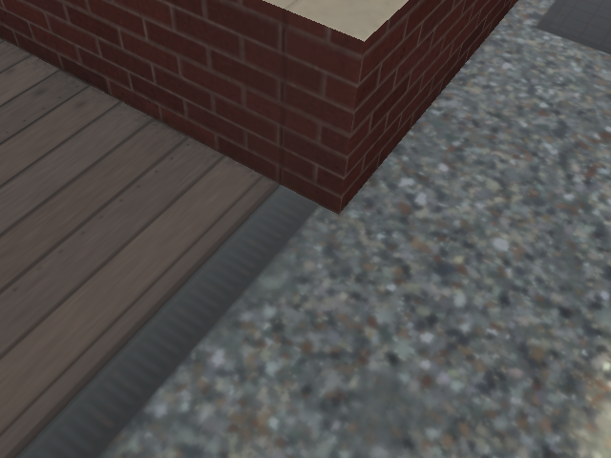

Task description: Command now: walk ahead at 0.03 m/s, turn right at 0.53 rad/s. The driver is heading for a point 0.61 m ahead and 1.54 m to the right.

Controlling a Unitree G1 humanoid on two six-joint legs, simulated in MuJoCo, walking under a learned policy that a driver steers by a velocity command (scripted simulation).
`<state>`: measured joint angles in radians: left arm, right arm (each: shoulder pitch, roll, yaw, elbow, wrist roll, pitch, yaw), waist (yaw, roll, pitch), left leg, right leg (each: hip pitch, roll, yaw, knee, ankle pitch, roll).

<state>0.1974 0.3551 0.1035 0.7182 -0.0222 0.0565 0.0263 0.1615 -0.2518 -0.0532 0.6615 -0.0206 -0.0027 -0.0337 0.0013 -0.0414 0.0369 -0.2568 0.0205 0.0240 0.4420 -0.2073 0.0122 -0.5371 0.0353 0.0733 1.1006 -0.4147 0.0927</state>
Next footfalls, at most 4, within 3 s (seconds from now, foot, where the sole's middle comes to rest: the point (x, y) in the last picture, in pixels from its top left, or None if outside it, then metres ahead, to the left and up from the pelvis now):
0.22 right None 0.03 -0.15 -0.78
0.72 left None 0.11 0.06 -0.78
1.12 right None -0.05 -0.17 -0.78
1.64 left None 0.13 -0.04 -0.78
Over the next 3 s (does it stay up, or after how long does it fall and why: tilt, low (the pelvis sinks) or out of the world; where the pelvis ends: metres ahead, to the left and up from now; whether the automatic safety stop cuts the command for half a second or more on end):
stays up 0.07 -0.62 0.00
